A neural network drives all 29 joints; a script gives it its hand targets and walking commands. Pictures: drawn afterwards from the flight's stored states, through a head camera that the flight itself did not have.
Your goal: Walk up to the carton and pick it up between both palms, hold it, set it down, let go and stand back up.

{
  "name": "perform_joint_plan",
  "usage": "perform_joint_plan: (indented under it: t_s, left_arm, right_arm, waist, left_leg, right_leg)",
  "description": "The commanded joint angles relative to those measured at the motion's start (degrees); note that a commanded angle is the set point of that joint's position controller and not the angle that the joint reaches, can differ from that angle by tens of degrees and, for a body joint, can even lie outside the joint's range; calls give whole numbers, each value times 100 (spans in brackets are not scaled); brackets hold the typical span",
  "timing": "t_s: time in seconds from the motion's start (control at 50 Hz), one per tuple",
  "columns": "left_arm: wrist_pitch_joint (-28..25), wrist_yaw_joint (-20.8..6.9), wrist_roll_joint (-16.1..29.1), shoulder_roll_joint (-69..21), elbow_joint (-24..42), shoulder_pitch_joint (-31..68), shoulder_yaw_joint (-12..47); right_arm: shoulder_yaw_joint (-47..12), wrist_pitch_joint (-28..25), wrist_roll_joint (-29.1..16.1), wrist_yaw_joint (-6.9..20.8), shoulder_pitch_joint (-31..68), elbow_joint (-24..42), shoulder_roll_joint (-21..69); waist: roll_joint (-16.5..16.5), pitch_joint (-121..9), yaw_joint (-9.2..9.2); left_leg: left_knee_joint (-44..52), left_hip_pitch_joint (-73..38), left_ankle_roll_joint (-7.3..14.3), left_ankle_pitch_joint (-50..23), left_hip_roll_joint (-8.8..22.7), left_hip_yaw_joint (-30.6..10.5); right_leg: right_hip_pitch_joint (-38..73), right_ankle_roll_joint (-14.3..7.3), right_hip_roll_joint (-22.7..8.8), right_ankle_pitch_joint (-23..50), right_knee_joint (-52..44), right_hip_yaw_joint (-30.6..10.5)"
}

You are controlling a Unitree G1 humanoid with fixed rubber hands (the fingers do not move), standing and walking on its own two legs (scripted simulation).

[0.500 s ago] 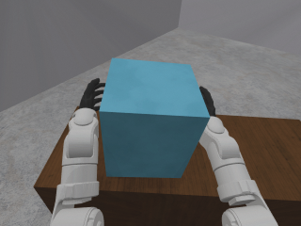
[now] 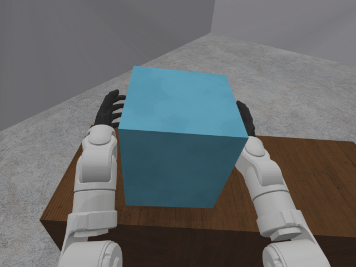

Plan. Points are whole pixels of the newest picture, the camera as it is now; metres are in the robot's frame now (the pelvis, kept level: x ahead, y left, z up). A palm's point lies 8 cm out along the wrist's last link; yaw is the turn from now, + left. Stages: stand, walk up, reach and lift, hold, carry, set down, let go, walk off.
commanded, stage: hold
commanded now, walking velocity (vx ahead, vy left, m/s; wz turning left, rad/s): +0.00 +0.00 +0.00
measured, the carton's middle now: (175, 140) +0.37 +0.00 +0.14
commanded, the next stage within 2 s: none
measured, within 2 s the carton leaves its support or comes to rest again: neither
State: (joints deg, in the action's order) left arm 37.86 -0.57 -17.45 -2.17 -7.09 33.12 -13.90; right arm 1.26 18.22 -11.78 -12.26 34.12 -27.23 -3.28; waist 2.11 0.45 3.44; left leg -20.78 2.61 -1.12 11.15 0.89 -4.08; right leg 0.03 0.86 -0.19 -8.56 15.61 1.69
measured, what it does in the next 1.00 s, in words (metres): stands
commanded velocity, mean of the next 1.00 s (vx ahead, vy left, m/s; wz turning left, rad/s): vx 0.00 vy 0.00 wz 0.00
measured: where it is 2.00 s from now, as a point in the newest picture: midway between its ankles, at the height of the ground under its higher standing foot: outside the picture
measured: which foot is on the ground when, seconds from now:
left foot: down 0.00-1.00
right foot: down 0.00-1.00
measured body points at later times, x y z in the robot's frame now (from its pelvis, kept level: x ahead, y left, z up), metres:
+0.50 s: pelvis +0.00 +0.00 +0.00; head -0.04 +0.02 +0.45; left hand +0.37 +0.16 +0.19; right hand +0.37 -0.15 +0.17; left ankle +0.01 +0.13 -0.75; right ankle +0.01 -0.13 -0.75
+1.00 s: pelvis +0.00 +0.00 +0.00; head -0.04 +0.02 +0.45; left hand +0.37 +0.16 +0.19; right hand +0.37 -0.15 +0.17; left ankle +0.01 +0.13 -0.75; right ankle +0.01 -0.13 -0.75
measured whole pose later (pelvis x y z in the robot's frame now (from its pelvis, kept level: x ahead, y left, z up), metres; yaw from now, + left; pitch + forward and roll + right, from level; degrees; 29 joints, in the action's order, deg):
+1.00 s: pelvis +0.00 +0.00 +0.00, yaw +1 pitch -8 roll -1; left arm 37.5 -0.5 -17.5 -2.3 -7.3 32.7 -13.9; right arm 0.8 18.0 -12.1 -12.3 34.0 -27.4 -3.6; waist 2.3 1.2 3.4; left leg -20.8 1.5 -1.1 11.4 0.8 -4.4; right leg 1.5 0.8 -0.2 -8.9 15.3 1.9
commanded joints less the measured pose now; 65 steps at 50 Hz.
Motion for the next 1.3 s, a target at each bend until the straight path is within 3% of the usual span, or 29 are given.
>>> perform_joint_plan:
  t_s: [0.0,0.04,0.08,0.12,0.18,0.2,0.3,0.38,0.42,0.5,0.54,0.62,0.66,0.74,0.78,0.82,0.84,0.92,0.96,1.02,1.1,1.14,1.16,1.18,1.28]
  left_arm:
    - [-302,-784,890,-3485,343,3617,2784]
    - [-281,-835,862,-3423,237,3606,2667]
    - [-268,-842,914,-3541,159,3558,2755]
    - [-371,-791,1108,-3624,484,3802,3023]
    - [-458,-683,1193,-3725,781,3650,3279]
    - [-448,-665,1102,-3645,744,3506,3193]
    - [-226,-866,736,-3294,326,3263,2525]
    - [-333,-838,964,-3528,622,3538,2853]
    - [-343,-777,1043,-3659,720,3463,3118]
    - [-400,-730,1039,-3591,424,3853,3043]
    - [-366,-730,949,-3594,238,3684,2872]
    - [-324,-768,969,-3583,292,3507,2851]
    - [-386,-760,1002,-3573,452,3724,2924]
    - [-421,-781,966,-3502,382,3546,2793]
    - [-422,-788,941,-3473,529,3482,2776]
    - [-377,-811,936,-3449,339,3492,2781]
    - [-395,-824,907,-3431,305,3518,2737]
    - [-386,-822,956,-3513,668,3604,2888]
    - [-372,-836,935,-3469,413,3594,2807]
    - [-417,-833,960,-3521,386,3699,2913]
    - [-482,-698,1105,-3647,601,3715,3204]
    - [-445,-704,1075,-3664,562,3720,3152]
    - [-400,-716,965,-3593,212,3547,2948]
    - [-415,-724,1005,-3655,402,3591,2950]
    - [-392,-687,942,-3606,374,3545,2922]
  right_arm:
    - [-2225,-370,-310,641,4789,1613,3450]
    - [-2171,-370,-253,651,4916,1617,3449]
    - [-2152,-422,-257,665,5066,1780,3481]
    - [-2212,-464,-370,648,5061,1874,3503]
    - [-2532,-501,-552,608,4976,2237,3468]
    - [-2543,-441,-552,593,4750,2037,3383]
    - [-2386,-330,-408,602,4677,1628,3322]
    - [-2496,-438,-505,587,4951,2032,3563]
    - [-2579,-471,-601,562,4948,2282,3472]
    - [-2267,-414,-332,642,5046,1833,3476]
    - [-2153,-395,-228,709,4869,1604,3481]
    - [-2397,-437,-406,637,5050,1917,3456]
    - [-2315,-420,-402,625,4928,1744,3462]
    - [-2493,-449,-426,597,4946,1835,3537]
    - [-2556,-419,-492,569,4787,1798,3568]
    - [-2495,-453,-455,561,5036,1927,3516]
    - [-2424,-421,-409,563,4882,1743,3545]
    - [-2511,-450,-507,553,4897,1948,3578]
    - [-2426,-422,-422,563,4941,1829,3514]
    - [-2306,-427,-323,591,4862,1707,3542]
    - [-2363,-493,-436,628,4818,1861,3513]
    - [-2335,-463,-427,627,4902,1810,3442]
    - [-2310,-417,-397,628,4921,1655,3388]
    - [-2360,-446,-411,635,4964,1816,3476]
    - [-2262,-433,-432,678,4793,1571,3327]
  waist:
    - [-388,-1773,112]
    - [-210,-1763,62]
    - [-318,-1858,65]
    - [-494,-2233,180]
    - [-575,-2657,190]
    - [-592,-2479,166]
    - [-177,-1786,-68]
    - [-268,-2114,14]
    - [-536,-2354,90]
    - [-427,-1974,98]
    - [-334,-1733,76]
    - [-304,-2332,-2]
    - [-399,-2222,111]
    - [-158,-2339,-34]
    - [-175,-2280,-8]
    - [-187,-2194,-56]
    - [-182,-1935,6]
    - [-322,-2138,49]
    - [-233,-1922,40]
    - [-351,-1857,100]
    - [-587,-2217,178]
    - [-533,-2278,153]
    - [-425,-1967,56]
    - [-357,-2183,43]
    - [-477,-1984,80]
  left_leg:
    - [306,-343,-111,-1398,-363,396]
    - [370,-246,-53,-1210,-363,413]
    - [341,-242,-70,-1254,-370,412]
    - [169,-467,-191,-1748,-362,348]
    - [-99,-790,-317,-2551,-361,276]
    - [-82,-806,-322,-2563,-367,272]
    - [318,-274,-71,-1493,-406,398]
    - [159,-450,-117,-1938,-418,396]
    - [-28,-672,-253,-2425,-407,321]
    - [275,-371,-153,-1322,-361,343]
    - [406,-236,-80,-1037,-341,388]
    - [156,-511,-117,-1777,-385,378]
    - [152,-566,-179,-1790,-378,362]
    - [153,-478,-80,-1870,-406,369]
    - [118,-541,-98,-2084,-424,366]
    - [156,-403,-84,-1770,-435,377]
    - [216,-321,-67,-1670,-433,377]
    - [123,-490,-148,-1996,-411,361]
    - [182,-417,-99,-1743,-415,376]
    - [283,-295,-118,-1426,-408,379]
    - [70,-636,-253,-2027,-370,291]
    - [101,-621,-249,-1933,-360,294]
    - [187,-457,-166,-1652,-372,331]
    - [184,-492,-146,-1712,-365,336]
    - [154,-643,-223,-1910,-323,301]
  right_leg:
    - [459,78,340,711,-178,169]
    - [505,103,338,591,-192,181]
    - [541,94,337,608,-181,209]
    - [549,78,376,997,-91,201]
    - [618,94,441,1611,9,212]
    - [599,91,431,1622,-4,204]
    - [741,162,327,999,-101,176]
    - [728,137,370,1352,-93,152]
    - [764,94,416,1699,-37,160]
    - [259,92,359,521,-172,192]
    - [287,74,334,351,-210,172]
    - [735,133,378,1207,-77,152]
    - [626,135,372,1107,-98,174]
    - [779,192,367,1444,-48,149]
    - [873,214,369,1736,-7,148]
    - [807,202,350,1390,-68,145]
    - [737,199,335,1343,-83,142]
    - [796,174,364,1547,-40,167]
    - [681,183,349,1305,-109,165]
    - [482,160,319,921,-140,164]
    - [510,109,371,1292,-51,192]
    - [480,119,387,1097,-66,203]
    - [399,123,362,860,-148,169]
    - [501,148,367,998,-92,186]
    - [385,64,406,876,-150,217]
